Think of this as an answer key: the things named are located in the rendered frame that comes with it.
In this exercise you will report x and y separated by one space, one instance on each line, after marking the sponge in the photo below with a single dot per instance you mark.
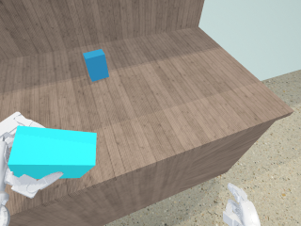
38 152

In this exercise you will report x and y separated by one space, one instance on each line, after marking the table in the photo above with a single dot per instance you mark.
177 109

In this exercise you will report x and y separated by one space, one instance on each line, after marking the robot right hand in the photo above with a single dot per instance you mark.
244 213

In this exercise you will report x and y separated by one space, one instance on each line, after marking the robot left hand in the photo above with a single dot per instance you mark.
25 185

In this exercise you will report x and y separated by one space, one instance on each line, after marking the left robot forearm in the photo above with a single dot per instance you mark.
4 212

